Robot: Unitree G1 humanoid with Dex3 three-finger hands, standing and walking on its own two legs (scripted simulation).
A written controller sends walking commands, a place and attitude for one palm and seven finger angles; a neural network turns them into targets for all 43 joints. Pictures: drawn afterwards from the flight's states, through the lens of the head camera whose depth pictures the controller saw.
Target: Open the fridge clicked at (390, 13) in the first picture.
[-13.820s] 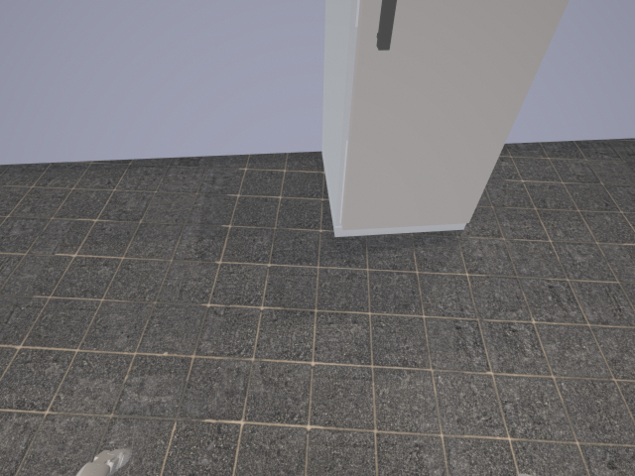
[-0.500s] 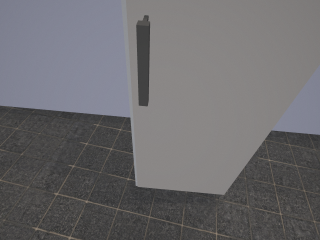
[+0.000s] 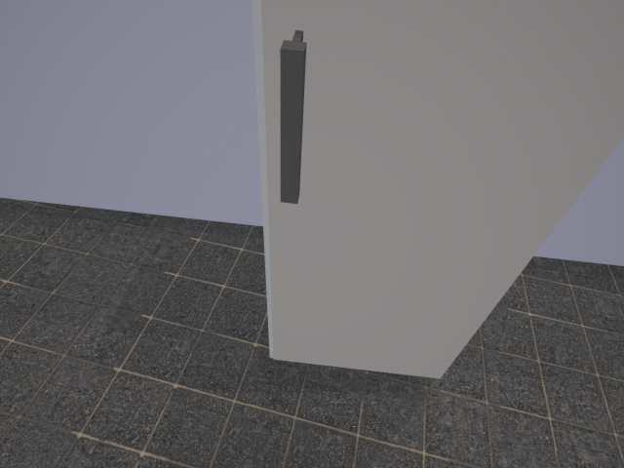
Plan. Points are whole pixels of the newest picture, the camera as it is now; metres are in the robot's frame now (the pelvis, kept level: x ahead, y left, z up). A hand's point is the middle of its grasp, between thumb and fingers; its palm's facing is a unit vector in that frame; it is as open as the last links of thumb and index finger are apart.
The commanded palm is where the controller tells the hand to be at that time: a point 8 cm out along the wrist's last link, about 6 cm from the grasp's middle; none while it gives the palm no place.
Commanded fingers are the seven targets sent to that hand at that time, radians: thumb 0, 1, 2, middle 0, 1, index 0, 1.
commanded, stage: look again from close up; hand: left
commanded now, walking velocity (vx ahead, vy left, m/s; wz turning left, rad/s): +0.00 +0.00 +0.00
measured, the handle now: (293, 124) +0.53 +0.08 +0.19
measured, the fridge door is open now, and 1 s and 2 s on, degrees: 0 0 0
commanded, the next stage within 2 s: none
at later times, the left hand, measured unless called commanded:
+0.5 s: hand out of the picture -0.01 +0.18 -0.18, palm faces +0.00 -0.98 -0.20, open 7.3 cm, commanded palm none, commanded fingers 0.00 0.90 0.90 -0.20 -0.30 -0.20 -0.30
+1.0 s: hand out of the picture +0.02 +0.18 -0.17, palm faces -0.01 -0.98 -0.22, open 7.3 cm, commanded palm none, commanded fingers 0.00 0.90 0.90 -0.20 -0.30 -0.20 -0.30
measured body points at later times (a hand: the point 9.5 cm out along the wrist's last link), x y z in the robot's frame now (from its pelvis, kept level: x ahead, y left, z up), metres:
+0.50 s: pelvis +0.00 -0.01 +0.00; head +0.00 +0.01 +0.45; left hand -0.01 +0.23 -0.16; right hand +0.03 -0.26 -0.14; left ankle +0.10 +0.08 -0.74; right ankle -0.02 -0.14 -0.74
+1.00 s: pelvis +0.02 -0.01 +0.00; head +0.03 +0.00 +0.45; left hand +0.02 +0.23 -0.16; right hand +0.06 -0.26 -0.14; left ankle +0.10 +0.08 -0.74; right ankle -0.02 -0.14 -0.74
